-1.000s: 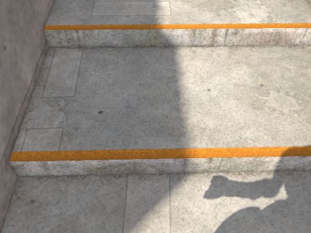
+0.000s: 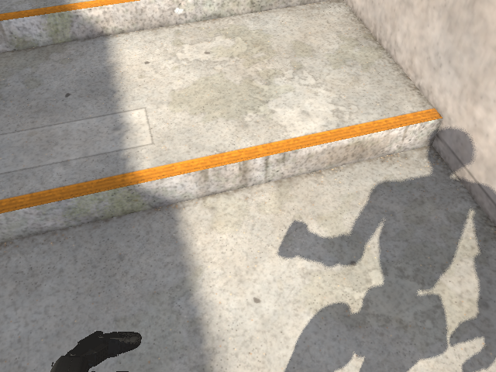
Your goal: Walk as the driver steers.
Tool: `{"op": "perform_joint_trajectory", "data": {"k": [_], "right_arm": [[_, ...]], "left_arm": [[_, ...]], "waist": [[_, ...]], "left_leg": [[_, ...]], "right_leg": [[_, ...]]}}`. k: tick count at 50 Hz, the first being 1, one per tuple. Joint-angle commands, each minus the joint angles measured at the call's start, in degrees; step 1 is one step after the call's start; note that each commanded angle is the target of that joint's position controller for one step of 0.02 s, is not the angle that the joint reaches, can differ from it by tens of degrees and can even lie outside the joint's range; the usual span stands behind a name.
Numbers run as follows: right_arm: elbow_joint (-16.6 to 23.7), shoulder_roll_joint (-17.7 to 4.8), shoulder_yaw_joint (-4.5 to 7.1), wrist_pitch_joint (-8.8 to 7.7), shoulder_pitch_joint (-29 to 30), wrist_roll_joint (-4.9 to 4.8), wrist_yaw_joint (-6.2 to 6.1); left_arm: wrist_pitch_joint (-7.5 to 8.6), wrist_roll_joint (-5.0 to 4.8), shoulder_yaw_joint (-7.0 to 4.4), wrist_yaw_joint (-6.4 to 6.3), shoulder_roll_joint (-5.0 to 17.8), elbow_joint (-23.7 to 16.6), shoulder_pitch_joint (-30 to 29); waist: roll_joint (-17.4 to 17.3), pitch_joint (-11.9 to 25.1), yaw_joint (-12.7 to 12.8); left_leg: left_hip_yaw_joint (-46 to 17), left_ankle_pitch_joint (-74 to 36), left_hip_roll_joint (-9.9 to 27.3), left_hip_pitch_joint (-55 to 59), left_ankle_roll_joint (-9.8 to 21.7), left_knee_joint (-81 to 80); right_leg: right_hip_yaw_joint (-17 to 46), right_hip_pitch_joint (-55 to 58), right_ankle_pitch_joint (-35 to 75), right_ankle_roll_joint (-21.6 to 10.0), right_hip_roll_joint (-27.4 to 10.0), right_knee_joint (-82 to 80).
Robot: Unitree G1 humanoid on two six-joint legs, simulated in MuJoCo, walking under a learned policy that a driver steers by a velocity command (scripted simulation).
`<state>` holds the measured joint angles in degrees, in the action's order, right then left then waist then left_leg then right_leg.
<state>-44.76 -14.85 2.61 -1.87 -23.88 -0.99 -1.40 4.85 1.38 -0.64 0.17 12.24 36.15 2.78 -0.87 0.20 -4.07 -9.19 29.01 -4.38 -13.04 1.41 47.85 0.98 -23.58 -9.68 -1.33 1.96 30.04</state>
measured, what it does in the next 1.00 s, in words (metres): climbs: left foot 0.12 m higher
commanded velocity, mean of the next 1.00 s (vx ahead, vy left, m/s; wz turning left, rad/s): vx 0.50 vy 0.00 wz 0.08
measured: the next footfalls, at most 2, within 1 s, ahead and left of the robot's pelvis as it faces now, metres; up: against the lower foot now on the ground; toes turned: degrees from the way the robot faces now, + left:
left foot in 0.42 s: +0.32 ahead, +0.20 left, +0.12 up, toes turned +19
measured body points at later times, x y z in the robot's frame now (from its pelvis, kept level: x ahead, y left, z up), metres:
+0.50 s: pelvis +0.23 +0.09 +0.05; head +0.24 +0.10 +0.50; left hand +0.16 +0.34 -0.09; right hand +0.49 -0.06 -0.01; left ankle +0.28 +0.18 -0.61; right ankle +0.10 -0.11 -0.59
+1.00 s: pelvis +0.49 +0.15 +0.12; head +0.51 +0.16 +0.56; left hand +0.70 +0.37 +0.03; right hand +0.48 -0.13 -0.01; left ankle +0.28 +0.19 -0.60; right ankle +0.63 +0.07 -0.59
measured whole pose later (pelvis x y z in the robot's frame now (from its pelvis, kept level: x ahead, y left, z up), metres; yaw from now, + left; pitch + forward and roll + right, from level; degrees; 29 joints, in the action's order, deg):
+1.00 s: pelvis +0.49 +0.15 +0.12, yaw +3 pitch +3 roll -1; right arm -52.3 -14.1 2.3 -3.5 -23.4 0.3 -3.0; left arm 2.0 -1.5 -2.8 4.7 12.7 38.8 2.8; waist 0.9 0.4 -4.2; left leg 16.1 26.1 0.5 7.7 0.6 17.3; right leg -6.4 -32.7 -4.6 -6.6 1.3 34.5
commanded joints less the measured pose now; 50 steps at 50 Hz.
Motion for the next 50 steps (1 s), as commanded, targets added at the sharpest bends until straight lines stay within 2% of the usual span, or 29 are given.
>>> {"op": "perform_joint_trajectory", "data": {"k": [1,2,4,5,8,10,11,12,13,15,16,18,19,20,21,22,23,24,25,26,27,28,29,32,34,38,44,47,50], "right_arm": [[6.0,-5.7,0.93,-1.14,-1.0,-1.85,-0.28],[7.7,-5.2,0.99,-0.70,5.6,-1.09,-0.26],[9.0,-1.4,0.23,0.38,7.4,-0.20,0.03],[9.3,1.6,-0.68,1.11,7.5,-0.55,0.08],[12.6,4.9,-2.62,2.08,9.7,-1.04,-0.06],[15.8,5.9,-3.81,2.27,13.5,-0.54,0.04],[18.9,6.3,-4.76,2.13,16.4,-0.09,0.57],[20.2,6.6,-5.14,1.90,19.0,0.48,1.03],[21.8,6.3,-5.41,1.56,21.1,0.75,1.39],[25.1,4.0,-5.71,0.96,25.6,0.75,2.58],[24.7,3.7,-5.36,0.89,26.9,0.50,2.81],[22.9,2.5,-4.23,0.90,22.1,0.64,2.82],[22.1,1.6,-3.60,0.87,20.3,0.60,3.17],[21.7,-0.5,-2.63,0.68,16.8,-0.18,3.63],[20.0,-3.4,-1.09,0.52,10.3,-0.87,3.89],[18.1,-9.7,1.42,0.67,3.9,-0.43,3.95],[13.0,-15.1,2.95,1.10,-3.2,-0.52,2.80],[11.3,-9.5,1.22,-0.03,-4.7,1.94,2.14],[9.7,-7.5,0.22,-1.34,-1.3,1.61,2.93],[7.3,-5.1,-0.24,-2.30,1.1,1.45,3.82],[4.9,-0.3,-1.31,-2.83,4.4,2.20,4.36],[3.3,3.8,-2.13,-3.17,7.3,2.58,4.93],[1.9,5.4,-2.22,-3.45,8.8,2.34,5.01],[0.2,2.7,-1.52,-4.31,9.3,2.08,3.89],[-1.6,-0.4,-0.79,-4.76,7.0,2.50,2.18],[-3.1,-4.1,-0.10,-5.15,3.0,2.62,-0.42],[-5.0,-6.3,0.79,-3.64,-0.2,1.41,-1.36],[-5.4,-8.8,1.60,-2.66,-0.5,1.30,-1.62],[-4.0,-11.6,2.74,-1.21,2.2,1.16,-2.44]], "left_arm": [[-1.10,-0.52,-4.62,-0.86,10.7,0.6,18.1],[-1.54,-0.73,-3.70,-0.88,7.9,1.6,16.0],[-1.89,-0.08,-2.85,-0.72,6.3,3.5,13.5],[-1.96,-0.14,-2.50,-0.68,5.2,5.6,15.1],[-2.11,-0.19,-1.39,-0.59,2.3,9.8,18.3],[-2.34,-0.01,-1.01,-0.85,2.3,12.1,19.6],[-2.66,-0.24,-0.80,-0.78,2.7,12.7,18.6],[-2.91,0.54,-0.72,-1.07,3.3,13.2,18.6],[-2.91,0.88,-0.79,-1.80,4.7,13.3,18.8],[-2.29,-0.18,-1.75,-3.46,9.1,13.3,18.7],[-1.87,-1.12,-1.93,-3.49,9.9,13.7,20.0],[-2.01,-2.57,-3.07,-3.24,14.9,14.5,21.0],[-2.84,-2.89,-3.41,-3.27,16.1,14.7,22.4],[-3.74,-2.56,-3.56,-3.07,16.7,14.6,21.9],[-4.06,-2.36,-3.18,-2.55,15.2,14.5,22.1],[-2.82,-1.15,-2.68,-2.54,12.0,12.2,24.8],[-0.57,1.22,-1.09,-0.04,4.8,11.3,25.6],[1.10,-1.54,-3.33,2.22,7.7,13.8,23.9],[1.02,-4.03,-3.56,2.41,6.9,10.0,15.6],[0.92,-3.70,-2.35,1.35,4.1,6.9,9.5],[0.36,-3.29,-2.03,0.83,2.9,6.5,10.1],[-0.34,-3.16,-1.33,0.71,1.3,6.6,13.7],[-1.03,-3.52,-1.27,0.75,1.1,7.2,16.4],[-2.59,-3.85,-2.05,0.06,3.8,6.8,14.5],[-2.66,-2.84,-2.36,0.37,4.2,5.0,10.1],[-2.53,-3.08,-2.80,1.47,3.7,3.0,3.9],[-2.11,-3.04,-2.39,3.52,2.1,-0.8,-5.7],[-1.83,-2.77,-2.75,4.60,3.1,-2.6,-6.9],[-1.99,-3.03,-4.92,4.53,8.0,-0.8,4.7]], "waist": [[8.2,10.4,8.5],[5.7,3.4,8.9],[7.1,-3.1,5.6],[9.2,-4.2,5.2],[6.3,-5.0,3.6],[4.0,-5.7,2.9],[3.4,-6.4,1.4],[3.3,-5.8,1.9],[3.9,-4.8,1.9],[6.6,-1.9,2.5],[6.2,0.0,3.8],[8.4,4.7,1.5],[9.7,7.1,0.5],[11.7,9.8,-1.7],[12.7,13.8,-5.2],[5.4,17.6,-5.0],[-17.3,24.3,-3.3],[-7.0,24.6,-4.5],[-4.2,12.1,-3.0],[-1.2,3.6,-1.5],[0.6,-0.5,2.4],[-1.7,-1.5,6.1],[-3.4,-1.4,7.8],[-1.7,-1.7,7.6],[-4.0,-1.3,6.3],[-3.2,0.4,3.0],[-2.4,-4.3,-1.0],[-4.8,-3.6,-0.2],[-8.1,1.7,6.8]], "left_leg": [[1.1,2.4,4.1,-38.6,-2.8,38.3],[4.0,-1.2,5.5,-42.5,-3.2,43.4],[5.1,-3.3,7.5,-44.0,-3.8,52.6],[6.7,-0.8,7.3,-45.9,-3.6,64.2],[4.1,-3.2,7.2,-57.9,-2.6,78.5],[2.4,-7.0,7.1,-64.1,-2.3,78.9],[3.6,-10.4,8.1,-63.3,-2.2,71.5],[5.8,-14.3,7.6,-61.3,-2.7,67.6],[6.9,-17.5,8.1,-59.1,-3.3,61.9],[12.6,-15.3,11.1,-42.1,-3.1,40.3],[16.0,-12.9,10.7,-34.6,-1.6,34.3],[20.6,-6.0,6.2,-26.3,2.7,26.5],[21.8,-1.8,3.5,-25.1,4.5,22.9],[20.8,-2.1,1.5,-21.8,6.6,14.8],[17.1,-5.9,-0.6,-11.6,8.9,2.9],[-5.7,-10.3,7.1,7.5,13.0,-2.8],[-42.0,-6.6,21.6,21.1,19.3,-25.7],[-49.3,-1.6,26.3,19.0,18.1,-30.5],[-38.9,-0.9,26.7,9.0,15.1,-29.3],[-28.0,-3.4,24.8,0.3,12.2,-28.2],[-16.8,-8.1,21.3,-6.2,9.3,-27.5],[-7.5,-11.7,18.0,-11.0,6.0,-26.9],[-1.7,-14.8,16.1,-10.2,4.4,-28.0],[9.8,-27.2,13.8,-7.7,3.3,-34.0],[14.5,-33.4,12.3,-5.7,2.3,-37.0],[15.7,-36.6,15.0,6.0,2.3,-39.7],[18.1,-43.2,19.9,21.2,1.9,-38.8],[21.6,-68.3,19.6,23.1,1.4,-31.4],[21.7,-89.5,19.8,22.8,2.0,-13.6]], "right_leg": [[38.2,38.0,-10.1,-14.9,-27.3,-11.7],[30.1,30.9,-15.7,-13.0,-24.3,-13.5],[21.3,18.7,-15.9,-11.0,-19.5,-17.0],[19.1,15.6,-14.7,-11.0,-20.0,-18.7],[12.0,13.9,-8.6,-10.1,-21.2,-17.6],[7.1,13.3,-8.8,-8.3,-21.0,-17.6],[3.6,8.9,-9.8,-6.7,-18.7,-17.6],[0.7,6.6,-7.6,-6.5,-16.7,-18.0],[-1.1,5.4,-6.7,-6.3,-15.6,-18.6],[-4.8,1.2,-1.4,-7.9,-15.0,-28.1],[-6.3,4.1,5.9,-8.2,-16.2,-30.5],[-9.7,16.8,46.4,-8.2,-17.5,-23.2],[-10.0,24.6,69.0,-8.0,-19.0,-16.3],[-9.2,30.8,80.7,-7.3,-20.6,-8.3],[-8.8,31.6,82.1,-6.5,-19.9,1.6],[-6.8,11.7,64.8,-4.4,-15.6,19.7],[-0.7,-9.3,-7.5,-1.2,-0.7,42.7],[14.4,-16.1,-8.9,-1.6,1.4,63.3],[12.5,-23.0,-9.2,-3.1,0.1,69.6],[9.1,-25.9,-7.5,-4.9,-2.3,70.9],[9.1,-24.4,-3.4,-6.0,-4.3,69.5],[10.4,-21.5,2.1,-6.2,-5.1,66.5],[11.1,-21.5,4.5,-6.3,-4.3,65.3],[7.9,-21.6,8.2,-3.8,-4.0,50.5],[5.3,-21.0,13.4,-2.3,-3.4,41.5],[3.0,-23.3,18.4,-1.1,-4.1,26.1],[-2.2,-25.4,12.9,-1.9,-4.5,8.4],[-8.5,-17.2,7.1,-4.2,-1.1,4.7],[-10.5,-3.5,0.6,-7.9,3.2,2.8]]}}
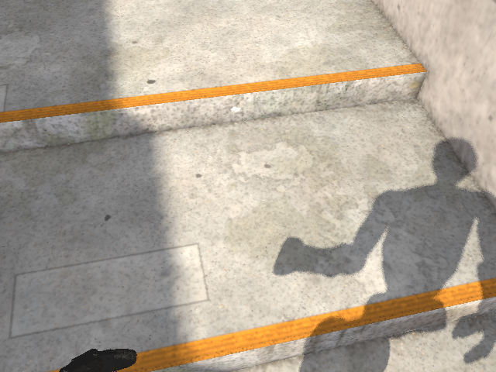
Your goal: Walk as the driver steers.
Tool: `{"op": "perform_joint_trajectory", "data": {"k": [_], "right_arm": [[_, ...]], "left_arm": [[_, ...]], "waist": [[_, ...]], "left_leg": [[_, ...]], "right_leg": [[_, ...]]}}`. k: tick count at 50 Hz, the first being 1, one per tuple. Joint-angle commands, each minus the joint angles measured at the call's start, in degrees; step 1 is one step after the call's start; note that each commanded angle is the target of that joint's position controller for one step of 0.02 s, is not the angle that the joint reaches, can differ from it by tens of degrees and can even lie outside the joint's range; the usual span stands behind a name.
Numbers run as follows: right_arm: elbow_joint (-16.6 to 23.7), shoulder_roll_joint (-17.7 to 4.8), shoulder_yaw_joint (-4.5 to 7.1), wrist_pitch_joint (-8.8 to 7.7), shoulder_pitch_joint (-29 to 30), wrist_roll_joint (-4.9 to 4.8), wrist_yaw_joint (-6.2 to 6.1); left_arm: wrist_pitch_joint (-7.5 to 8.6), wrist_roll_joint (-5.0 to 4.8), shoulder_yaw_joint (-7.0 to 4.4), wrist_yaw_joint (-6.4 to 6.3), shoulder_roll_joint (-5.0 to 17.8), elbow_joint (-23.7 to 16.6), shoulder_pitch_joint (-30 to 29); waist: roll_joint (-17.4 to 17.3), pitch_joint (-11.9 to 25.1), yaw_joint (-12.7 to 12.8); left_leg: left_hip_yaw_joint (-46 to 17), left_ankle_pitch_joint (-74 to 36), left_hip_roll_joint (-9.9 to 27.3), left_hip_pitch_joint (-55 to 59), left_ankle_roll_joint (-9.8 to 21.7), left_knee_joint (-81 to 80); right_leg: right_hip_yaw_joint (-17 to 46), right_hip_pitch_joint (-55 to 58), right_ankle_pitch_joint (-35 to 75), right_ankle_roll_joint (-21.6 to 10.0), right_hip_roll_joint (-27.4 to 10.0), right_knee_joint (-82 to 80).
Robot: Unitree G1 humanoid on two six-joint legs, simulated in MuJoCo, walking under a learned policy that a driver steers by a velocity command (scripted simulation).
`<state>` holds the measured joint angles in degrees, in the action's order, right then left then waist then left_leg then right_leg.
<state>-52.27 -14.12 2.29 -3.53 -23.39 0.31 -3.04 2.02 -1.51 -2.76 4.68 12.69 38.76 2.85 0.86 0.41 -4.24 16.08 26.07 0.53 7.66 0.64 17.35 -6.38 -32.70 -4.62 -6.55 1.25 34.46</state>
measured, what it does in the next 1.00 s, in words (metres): walks ahead: right foot, then left foot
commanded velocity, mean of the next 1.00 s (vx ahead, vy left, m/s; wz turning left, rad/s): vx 0.11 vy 0.00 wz -0.08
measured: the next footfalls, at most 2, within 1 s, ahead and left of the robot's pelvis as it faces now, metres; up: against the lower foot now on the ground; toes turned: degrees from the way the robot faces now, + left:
right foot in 0.02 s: +0.17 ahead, -0.08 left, +0.00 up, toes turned -5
left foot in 0.46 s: +0.35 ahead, +0.10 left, +0.00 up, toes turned -18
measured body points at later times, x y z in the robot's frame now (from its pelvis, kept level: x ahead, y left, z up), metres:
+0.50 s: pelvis +0.21 +0.02 +0.01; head +0.23 +0.02 +0.45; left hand +0.43 +0.24 -0.09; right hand +0.30 -0.26 -0.09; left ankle +0.31 +0.11 -0.72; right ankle +0.13 -0.08 -0.71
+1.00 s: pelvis +0.20 -0.02 +0.02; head +0.21 -0.04 +0.46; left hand +0.33 +0.25 -0.08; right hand +0.30 -0.31 -0.10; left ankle +0.20 +0.13 -0.61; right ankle +0.17 -0.11 -0.72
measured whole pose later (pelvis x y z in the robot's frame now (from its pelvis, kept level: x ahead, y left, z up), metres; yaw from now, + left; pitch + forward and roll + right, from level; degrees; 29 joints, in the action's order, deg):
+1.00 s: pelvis +0.20 -0.02 +0.02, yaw -3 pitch +0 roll +1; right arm -39.7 -17.7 6.3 3.3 -13.4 -0.5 -3.3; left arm -0.5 1.5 -3.3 -1.9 12.9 42.5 13.0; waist -2.6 -0.7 -0.1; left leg -7.9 26.2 -6.3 -35.0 -3.4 73.9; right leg -0.9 -11.8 -17.3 -2.2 0.9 28.7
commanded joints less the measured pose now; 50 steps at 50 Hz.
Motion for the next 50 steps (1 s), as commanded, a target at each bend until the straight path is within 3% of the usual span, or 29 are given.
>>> {"op": "perform_joint_trajectory", "data": {"k": [1,2,3,4,5,6,7,11,14,17,21,22,23,24,25,26,27,28,31,37,40,42,43,44,45,46,47,48,50], "right_arm": [[4.7,-12.6,3.18,0.43,4.1,-0.60,-0.60],[6.7,-9.5,2.17,-0.66,4.0,0.31,0.03],[9.8,-2.5,-0.30,-2.66,-0.8,0.58,1.50],[10.0,-8.6,1.10,-4.60,4.0,0.06,2.61],[12.6,-9.4,1.25,-4.96,9.3,-1.40,2.72],[13.0,-8.6,1.20,-4.68,10.3,-0.69,2.29],[13.1,-9.3,1.61,-3.94,10.3,0.12,1.75],[14.3,-6.0,1.03,-1.51,9.3,0.84,1.11],[15.0,-4.2,-0.01,-0.77,13.5,0.96,1.33],[13.4,-5.5,0.16,0.18,13.6,-0.11,1.68],[14.7,-6.0,0.81,0.15,15.6,0.43,2.03],[14.1,-6.2,1.15,-0.41,13.8,0.84,2.18],[13.9,-9.0,1.83,-1.08,12.2,1.95,2.05],[13.9,-10.6,1.58,-1.27,11.6,4.30,1.72],[12.9,-5.7,0.58,-0.99,10.3,3.82,1.97],[13.3,-2.9,-0.47,-0.68,12.6,2.55,2.82],[12.6,-2.0,-0.66,0.16,13.8,1.72,3.23],[13.3,-4.0,-0.21,1.04,15.9,0.90,3.39],[14.4,-9.8,2.15,2.79,16.2,0.12,2.07],[15.1,-8.8,3.49,4.16,12.3,-0.60,0.33],[16.3,-8.4,4.01,5.45,13.3,-0.58,-0.27],[17.1,-8.6,4.35,6.39,14.6,-1.66,-0.63],[17.2,-8.0,4.45,6.50,14.1,-1.91,-0.78],[17.3,-5.7,4.04,6.52,12.3,-1.22,-0.53],[19.7,-5.5,4.27,5.78,13.3,-1.48,-0.62],[18.2,-9.1,5.53,5.55,10.0,-0.37,-0.48],[15.9,-10.4,6.06,5.94,7.3,-0.92,-0.22],[14.2,-9.1,5.83,6.54,5.4,-0.79,-0.39],[14.5,-7.7,5.23,6.64,6.7,-0.64,-0.39]], "left_arm": [[1.06,0.46,-4.38,-0.87,10.7,-1.3,13.6],[0.71,1.59,-4.89,-2.44,13.4,0.3,18.9],[1.16,3.07,-5.34,-3.23,17.9,-2.1,15.9],[1.10,2.53,-4.55,-3.84,13.8,-2.7,16.1],[1.38,1.97,-3.78,-4.07,11.9,-3.8,12.4],[1.54,0.83,-3.53,-3.91,11.2,-4.1,9.5],[1.45,0.02,-3.05,-4.09,9.7,-4.9,7.3],[1.10,1.19,-3.20,-4.93,11.6,-5.3,6.5],[-1.08,0.40,-3.86,-5.91,13.4,-5.0,7.0],[-2.82,0.85,-2.98,-6.71,11.3,-4.7,7.4],[-3.24,0.89,-1.73,-7.29,8.7,-4.6,6.3],[-3.16,0.83,-1.44,-7.39,8.2,-4.6,5.9],[-2.52,1.89,-0.92,-7.36,6.3,-4.6,8.0],[-1.73,2.99,0.03,-7.15,3.1,-4.0,14.1],[-2.09,2.63,-0.42,-6.88,5.4,-2.8,17.8],[-3.26,1.84,-1.15,-6.82,8.3,-0.8,17.5],[-4.42,1.73,-1.23,-7.03,7.5,0.3,15.3],[-5.52,1.99,-1.54,-7.26,7.6,0.4,12.8],[-5.80,1.65,-1.55,-7.72,6.1,-0.6,8.2],[-4.28,0.66,-1.76,-9.02,4.8,0.5,7.5],[-3.00,0.48,-1.84,-7.89,4.6,1.4,8.9],[-2.25,0.44,-2.20,-6.80,4.8,2.9,12.3],[-1.95,0.81,-2.72,-6.48,6.1,3.1,13.2],[-2.00,1.81,-3.64,-6.64,9.6,3.1,15.2],[-2.06,4.59,-4.30,-6.21,14.5,1.5,11.7],[-1.37,5.80,-2.80,-6.19,10.3,-1.9,5.0],[-1.21,4.98,-1.70,-6.33,6.6,-3.1,-0.5],[-1.02,3.56,-1.39,-6.34,5.8,-3.9,-2.0],[-0.98,2.17,-1.01,-7.10,5.9,-3.6,0.7]], "waist": [[-7.8,5.2,12.1],[-0.4,10.2,12.2],[14.3,18.0,6.4],[2.8,23.5,10.0],[1.0,15.7,8.7],[-4.5,9.5,5.8],[-5.5,6.5,4.4],[-0.4,4.2,1.5],[2.6,7.2,2.8],[6.5,10.8,4.1],[8.2,8.0,3.7],[8.1,7.1,2.2],[3.9,8.4,2.7],[-9.0,9.7,6.2],[-12.8,14.3,6.8],[-8.7,12.5,6.5],[-7.5,9.7,6.1],[-6.7,5.8,5.6],[-9.2,2.3,4.6],[-13.3,5.9,2.8],[-13.5,6.2,3.2],[-12.2,5.6,5.3],[-9.9,4.5,5.9],[1.1,4.1,5.5],[18.8,0.9,4.7],[13.4,-0.3,2.4],[7.6,-1.3,-0.2],[4.4,-2.0,-0.7],[3.0,-2.4,1.5]], "left_leg": [[-3.1,-80.9,12.2,-4.1,1.8,29.3],[-5.5,-41.3,7.4,-23.2,0.2,46.3],[-12.3,9.9,-5.4,-48.1,-3.6,69.4],[-24.5,6.6,-1.8,-47.9,-2.4,72.6],[-24.1,1.4,0.6,-48.6,-1.8,68.8],[-22.2,-0.9,2.3,-48.5,-2.1,63.9],[-21.5,-2.4,3.5,-48.0,-3.0,60.0],[-19.2,-5.8,2.7,-42.5,-6.1,46.2],[-17.7,-13.9,-0.4,-36.1,-7.1,32.5],[-18.0,-18.8,-1.4,-32.0,-7.4,28.8],[-18.4,-20.7,-0.9,-28.5,-4.6,14.8],[-18.4,-29.0,-0.7,-23.7,-3.1,5.5],[-23.8,-47.3,5.5,-15.4,-0.6,4.9],[-37.0,-78.7,18.1,-5.8,8.7,8.8],[-47.1,-74.7,25.4,-7.9,16.6,7.0],[-46.2,-61.7,22.5,-11.5,17.1,6.0],[-42.8,-50.8,18.6,-14.4,15.0,5.6],[-40.2,-43.0,15.9,-18.4,13.1,4.8],[-35.3,-32.0,9.5,-22.5,9.6,3.6],[-41.7,-25.7,9.8,-16.5,10.8,2.6],[-43.5,-23.6,9.2,-17.7,10.4,2.9],[-42.4,-20.2,7.1,-22.0,8.4,4.2],[-40.8,-15.0,4.8,-26.4,6.1,6.7],[-34.0,-2.5,-0.6,-37.0,2.4,19.5],[-22.7,11.1,-9.3,-46.1,-1.4,37.6],[-26.2,11.6,-5.4,-44.9,-3.1,55.1],[-26.1,8.4,-5.5,-44.5,-3.3,63.1],[-25.2,3.6,-5.4,-44.7,-3.9,65.2],[-24.3,-3.2,-4.8,-47.0,-5.8,68.9]], "right_leg": [[-0.4,19.1,3.6,-4.8,4.4,-9.8],[11.8,39.6,16.1,-7.8,-4.2,-6.3],[44.2,59.0,30.3,-22.7,-22.5,-7.2],[42.5,54.6,31.1,-21.5,-21.2,-10.7],[33.3,46.6,33.1,-18.1,-18.6,-11.9],[28.2,37.6,31.0,-14.8,-15.3,-14.1],[25.7,32.2,29.2,-13.3,-13.7,-15.4],[19.7,18.4,36.4,-11.4,-8.7,-16.4],[16.7,14.7,33.4,-8.1,-5.0,-13.8],[18.8,17.8,26.0,-5.5,-6.7,-11.1],[24.3,22.6,18.9,-2.3,-8.5,-5.0],[24.0,22.5,17.7,-0.4,-6.4,-1.8],[21.4,18.6,10.4,2.7,-2.3,5.7],[17.9,7.7,-21.3,6.3,4.1,16.6],[18.6,7.5,-34.3,9.7,2.1,21.8],[17.6,9.6,-34.1,12.0,-0.9,25.4],[15.8,9.5,-33.5,13.8,-1.4,26.0],[14.2,9.3,-32.3,15.1,-1.4,25.9],[10.4,10.7,-27.2,15.5,0.6,18.6],[10.5,11.5,-24.3,14.0,2.0,10.3],[10.1,14.5,-20.8,12.3,2.2,3.4],[8.1,21.0,-12.6,10.2,2.7,-7.9],[9.2,25.1,-8.8,9.1,1.0,-13.1],[19.7,31.4,-8.9,5.3,-9.8,-17.1],[36.2,22.8,-2.9,-4.7,-23.5,-21.4],[36.9,17.9,1.7,-9.0,-25.8,-21.0],[27.8,15.7,3.5,-6.5,-21.6,-18.8],[20.6,16.2,2.4,-3.4,-16.3,-17.1],[15.0,18.9,5.9,-3.6,-13.6,-15.6]]}}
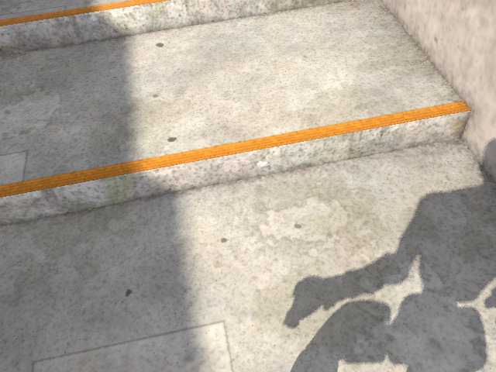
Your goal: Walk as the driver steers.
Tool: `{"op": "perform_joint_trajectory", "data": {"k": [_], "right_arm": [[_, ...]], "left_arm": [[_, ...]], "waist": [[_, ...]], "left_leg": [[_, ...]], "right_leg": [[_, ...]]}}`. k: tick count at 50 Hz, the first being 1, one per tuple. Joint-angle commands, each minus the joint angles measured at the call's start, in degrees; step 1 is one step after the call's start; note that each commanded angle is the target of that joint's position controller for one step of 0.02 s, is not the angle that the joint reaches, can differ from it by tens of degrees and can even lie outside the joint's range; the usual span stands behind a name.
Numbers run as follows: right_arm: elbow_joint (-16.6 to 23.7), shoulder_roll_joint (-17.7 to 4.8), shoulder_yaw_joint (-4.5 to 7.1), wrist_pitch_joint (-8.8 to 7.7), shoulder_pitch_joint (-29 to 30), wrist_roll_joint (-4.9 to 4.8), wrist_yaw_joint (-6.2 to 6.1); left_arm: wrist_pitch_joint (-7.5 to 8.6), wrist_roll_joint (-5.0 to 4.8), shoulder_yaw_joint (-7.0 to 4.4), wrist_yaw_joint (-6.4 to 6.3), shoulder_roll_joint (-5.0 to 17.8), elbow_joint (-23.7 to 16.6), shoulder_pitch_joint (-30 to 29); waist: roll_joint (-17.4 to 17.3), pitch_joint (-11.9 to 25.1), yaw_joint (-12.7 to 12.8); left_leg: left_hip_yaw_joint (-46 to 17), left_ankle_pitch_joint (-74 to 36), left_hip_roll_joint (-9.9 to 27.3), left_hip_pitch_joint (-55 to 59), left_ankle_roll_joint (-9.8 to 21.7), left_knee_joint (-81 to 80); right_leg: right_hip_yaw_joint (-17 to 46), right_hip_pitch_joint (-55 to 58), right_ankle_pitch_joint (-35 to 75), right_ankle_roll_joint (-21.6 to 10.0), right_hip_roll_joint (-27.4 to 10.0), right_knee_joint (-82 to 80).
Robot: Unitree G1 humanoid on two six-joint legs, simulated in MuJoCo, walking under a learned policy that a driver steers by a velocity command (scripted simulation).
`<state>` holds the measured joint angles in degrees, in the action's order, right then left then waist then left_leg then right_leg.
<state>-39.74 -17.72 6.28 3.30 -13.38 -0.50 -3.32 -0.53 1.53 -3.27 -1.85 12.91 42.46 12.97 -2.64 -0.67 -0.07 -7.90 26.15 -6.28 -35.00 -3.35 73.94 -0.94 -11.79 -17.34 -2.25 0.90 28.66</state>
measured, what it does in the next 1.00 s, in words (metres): climbs: left foot, then right foot 0.12 m higher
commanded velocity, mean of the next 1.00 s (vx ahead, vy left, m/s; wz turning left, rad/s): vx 0.30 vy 0.00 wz -0.10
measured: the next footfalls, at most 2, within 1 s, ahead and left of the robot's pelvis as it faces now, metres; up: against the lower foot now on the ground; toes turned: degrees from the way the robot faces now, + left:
left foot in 0.36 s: +0.00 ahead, +0.15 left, +0.00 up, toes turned +10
right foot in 0.90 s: +0.42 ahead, -0.10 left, +0.12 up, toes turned -10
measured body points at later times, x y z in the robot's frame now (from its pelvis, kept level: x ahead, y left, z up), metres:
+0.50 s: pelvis +0.02 +0.05 +0.00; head +0.02 +0.07 +0.45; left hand +0.08 +0.33 -0.12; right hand +0.17 -0.19 -0.09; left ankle -0.04 +0.14 -0.74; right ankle +0.02 -0.09 -0.64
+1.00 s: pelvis +0.28 -0.02 +0.03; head +0.32 -0.01 +0.48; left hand +0.51 +0.18 -0.06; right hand +0.29 -0.29 -0.09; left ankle +0.08 +0.17 -0.55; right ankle +0.38 -0.09 -0.62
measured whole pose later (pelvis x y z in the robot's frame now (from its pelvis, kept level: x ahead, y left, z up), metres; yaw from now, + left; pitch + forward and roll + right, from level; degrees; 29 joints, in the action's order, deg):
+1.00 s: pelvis +0.28 -0.02 +0.03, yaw -9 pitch +2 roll -1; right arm -48.0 -14.6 1.8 -5.0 -18.9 -0.8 0.3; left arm 2.4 -0.3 -1.0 2.1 13.6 33.8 6.5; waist 0.1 -2.6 0.1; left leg -5.0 17.7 2.3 -11.4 1.5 73.7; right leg -7.0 -42.9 -22.6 -8.0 4.7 62.6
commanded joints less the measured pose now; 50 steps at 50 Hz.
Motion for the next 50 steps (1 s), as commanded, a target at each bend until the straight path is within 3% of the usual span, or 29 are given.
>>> {"op": "perform_joint_trajectory", "data": {"k": [1,4,9,13,15,17,18,19,20,21,22,24,26,28,30,33,35,37,40,41,42,43,44,45,46,47,48,49,50], "right_arm": [[3.5,-4.3,1.12,-0.69,0.0,-0.37,0.14],[7.1,-3.1,0.13,-1.06,6.5,-0.78,0.71],[9.1,0.1,-1.88,-1.00,7.3,0.16,2.41],[9.7,0.1,-2.59,-1.47,8.3,-0.29,3.29],[8.5,0.3,-2.65,-2.35,5.7,-0.36,3.68],[5.3,-0.3,-2.18,-3.07,-1.4,0.25,3.59],[4.5,-3.4,-1.33,-3.51,-6.7,0.61,3.18],[3.7,-10.1,0.25,-3.73,-10.4,1.22,3.03],[2.8,-9.1,0.61,-4.84,-13.5,1.16,3.20],[2.5,-6.3,-0.23,-5.75,-11.5,0.88,3.35],[2.4,-4.0,-0.91,-6.35,-8.4,0.39,3.44],[2.2,-1.5,-1.68,-7.28,-4.5,0.52,3.48],[1.1,-0.2,-1.75,-8.22,-5.1,1.69,3.38],[-0.6,0.3,-1.71,-8.67,-7.2,2.23,3.14],[-3.4,1.2,-2.02,-8.31,-10.8,1.71,2.63],[-6.2,2.1,-2.62,-7.31,-14.6,2.03,2.00],[-8.5,2.4,-3.14,-6.56,-17.8,2.19,1.48],[-9.4,1.6,-3.41,-6.17,-18.2,2.30,0.43],[-9.9,-0.3,-3.68,-5.05,-17.4,1.34,-1.95],[-8.5,-2.0,-3.50,-4.62,-13.6,1.29,-1.97],[-9.0,-5.6,-2.93,-5.22,-14.9,0.49,-1.69],[-9.3,-11.1,-2.10,-5.80,-13.6,-0.04,-1.42],[-9.1,-14.3,-1.34,-5.60,-11.4,-0.21,-0.93],[-8.1,-14.0,-1.41,-5.87,-9.9,-0.55,0.05],[-5.5,-8.3,-2.18,-7.24,-12.3,-1.23,0.21],[-3.0,-1.3,-4.58,-9.77,-16.8,1.35,3.37],[-4.0,-6.1,-2.40,-11.65,-12.3,0.44,5.33],[-1.3,-4.4,-2.28,-11.27,-5.4,-1.45,5.40],[1.2,-0.6,-3.44,-11.11,-0.4,-0.81,4.26]], "left_arm": [[1.50,-0.74,-0.44,-1.13,5.7,-6.9,-6.6],[0.99,-0.52,-0.99,-2.37,7.2,-6.0,0.3],[0.41,-0.85,-2.20,-1.55,10.1,-7.0,-1.3],[0.90,-2.18,-2.46,-0.06,10.8,-6.2,0.1],[1.46,-2.87,-2.26,0.64,10.6,-5.5,-0.4],[2.04,-3.00,-0.79,1.59,7.1,-4.6,0.0],[2.68,-1.79,0.57,2.13,3.8,-5.7,-2.4],[3.63,-1.48,1.28,2.28,1.8,-7.9,-2.9],[3.45,-2.81,-0.40,2.13,7.0,-7.4,-3.8],[3.02,-4.12,-1.44,2.39,9.1,-7.0,-3.2],[2.62,-4.24,-1.59,2.57,8.5,-5.8,-2.4],[2.72,-3.40,-1.91,2.36,7.8,-4.9,-1.9],[2.87,-3.35,-1.78,2.38,5.8,-2.8,1.3],[2.35,-3.44,-1.67,1.90,4.4,-1.6,2.1],[1.44,-3.50,-1.41,1.13,3.1,-1.7,2.3],[0.98,-2.96,-0.16,0.93,0.8,-4.9,-2.9],[1.26,-2.93,1.64,1.45,-2.2,-7.8,-6.5],[2.19,-2.76,3.32,2.11,-3.7,-11.8,-11.8],[3.07,-1.95,5.28,4.16,-3.9,-18.8,-18.8],[3.11,-1.93,5.42,5.20,-2.3,-18.9,-17.1],[3.06,-2.34,4.95,5.16,-2.4,-19.4,-18.2],[3.29,-2.57,3.37,4.95,-0.5,-18.8,-12.8],[2.96,-2.85,1.56,4.97,4.0,-17.4,-4.0],[2.68,-3.32,-1.15,4.93,10.3,-14.4,6.6],[2.40,-3.11,-2.96,4.49,15.2,-12.1,10.4],[2.15,-2.25,-3.90,3.05,20.5,-11.1,10.4],[2.65,-0.17,-1.98,2.73,13.4,-10.8,13.0],[3.55,-0.96,-1.24,3.39,10.4,-7.9,12.9],[4.33,-2.60,-1.20,3.74,9.5,-6.9,8.9]], "waist": [[7.2,-1.3,-0.9],[9.6,0.5,3.0],[10.9,2.7,2.6],[11.8,1.6,3.6],[10.9,0.9,1.6],[8.1,4.0,-2.0],[1.0,7.3,-4.4],[-12.7,7.3,-4.8],[-7.8,5.3,-7.4],[-5.4,1.3,-5.9],[-5.3,-1.8,-4.1],[-5.0,-5.4,-1.9],[-3.6,-4.0,-0.4],[-4.1,-3.6,-0.6],[-3.0,-5.5,-0.9],[-2.0,-9.2,-1.9],[-1.5,-10.9,-2.2],[-0.6,-11.9,-2.1],[0.1,-9.1,-1.3],[1.6,-7.0,0.1],[-0.9,-1.8,-0.1],[-9.6,2.8,4.4],[-13.8,7.9,9.5],[-14.1,14.6,15.2],[-5.7,18.5,12.9],[20.9,29.8,5.3],[11.4,34.5,8.3],[7.0,22.2,7.3],[-0.5,10.1,4.8]], "left_leg": [[0.7,-6.3,2.6,-6.0,-2.7,9.5],[1.6,-7.4,4.6,-10.8,-5.3,-2.5],[5.8,-1.9,8.0,0.2,-4.6,-17.4],[10.8,-0.9,7.1,11.1,0.1,-31.1],[11.5,-5.6,6.3,18.0,3.6,-41.9],[10.9,-12.4,5.3,33.8,6.2,-52.8],[0.2,-22.9,13.6,45.3,7.9,-53.4],[-15.9,-24.1,26.2,50.2,16.1,-55.3],[-21.4,-15.2,31.1,44.4,23.0,-58.8],[-18.4,-2.1,29.0,41.9,21.7,-60.1],[-14.7,6.5,25.8,39.4,18.5,-61.7],[-8.5,0.8,23.1,34.6,15.2,-65.0],[-1.4,-9.1,21.4,32.7,13.9,-65.8],[3.1,-14.6,21.3,32.9,14.3,-65.8],[4.2,-15.8,23.0,34.2,15.4,-65.9],[7.0,-20.6,24.4,38.3,14.5,-63.2],[7.7,-24.9,25.7,41.5,13.7,-60.7],[10.1,-28.3,24.7,41.1,11.7,-59.9],[15.8,-29.4,22.2,33.4,9.1,-64.9],[19.6,-35.1,19.9,22.0,10.0,-68.5],[18.9,-62.3,21.9,20.5,11.6,-69.8],[19.6,-100.6,24.0,26.4,13.0,-62.2],[19.5,-117.4,25.2,33.9,12.1,-50.5],[19.4,-118.7,22.7,37.6,10.1,-36.3],[13.8,-74.4,18.2,19.9,6.2,-17.7],[5.5,-6.1,3.3,5.8,3.9,4.8],[-6.5,-6.8,3.6,3.8,5.7,15.5],[-3.2,-9.0,3.7,-1.8,6.2,18.8],[-0.9,-9.2,5.0,-4.4,6.9,21.3]], "right_leg": [[7.8,0.7,18.5,-8.7,-12.6,-10.0],[8.7,12.7,24.1,-10.7,-15.3,-9.5],[6.3,9.6,28.4,-12.5,-17.5,-9.5],[6.8,2.3,5.0,-12.4,-17.3,-14.2],[7.3,0.6,2.5,-11.2,-17.3,-13.5],[4.5,-4.9,5.5,-7.4,-13.8,-6.9],[0.2,-13.6,2.1,-3.1,-9.1,6.0],[-5.8,-30.1,-14.3,1.9,-2.5,21.0],[0.1,-35.1,-20.5,3.5,-3.9,36.0],[4.0,-38.9,-16.5,2.9,-5.0,42.7],[5.1,-41.8,-11.1,2.3,-5.5,45.4],[7.3,-42.9,-0.4,2.7,-5.4,46.7],[7.6,-41.4,6.4,3.4,-4.4,50.7],[7.1,-43.2,7.9,4.7,-4.0,56.0],[7.7,-50.3,3.3,5.5,-3.5,67.4],[7.0,-63.3,-1.8,5.5,-3.3,77.6],[6.7,-73.3,-6.7,4.2,-3.3,87.1],[5.1,-77.0,-7.0,3.2,-4.0,84.2],[-3.7,-64.8,-1.1,2.8,-7.5,64.8],[-8.4,-44.1,3.5,1.3,-6.2,48.7],[-11.5,-27.6,4.8,-0.9,-2.7,43.6],[-14.9,-19.6,-3.3,-3.0,2.3,44.5],[-13.2,-14.6,-5.3,-5.9,4.5,39.2],[-9.1,-3.5,0.1,-9.2,7.3,26.2],[12.4,16.0,4.0,-12.6,2.8,18.0],[53.2,26.3,-0.1,-21.4,-15.7,1.7],[59.2,26.4,-3.1,-18.7,-16.2,-6.6],[53.8,16.8,-12.1,-15.8,-14.8,-9.3],[46.6,5.1,-13.1,-13.1,-12.1,-8.3]]}}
